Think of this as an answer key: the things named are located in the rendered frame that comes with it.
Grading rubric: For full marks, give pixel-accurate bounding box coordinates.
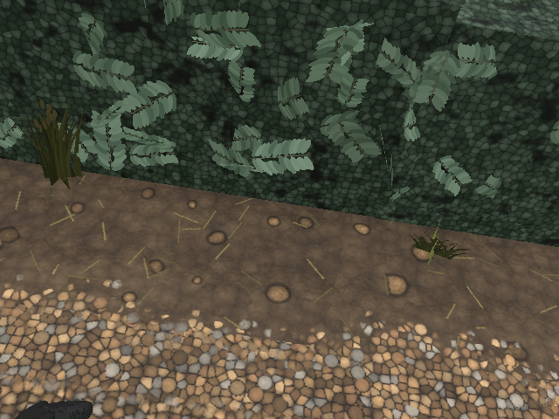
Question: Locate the robot left hand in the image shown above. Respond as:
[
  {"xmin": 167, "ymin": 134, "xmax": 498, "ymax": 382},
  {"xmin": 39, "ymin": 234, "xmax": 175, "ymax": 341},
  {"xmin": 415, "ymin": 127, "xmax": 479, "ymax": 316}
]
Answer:
[{"xmin": 15, "ymin": 401, "xmax": 93, "ymax": 419}]

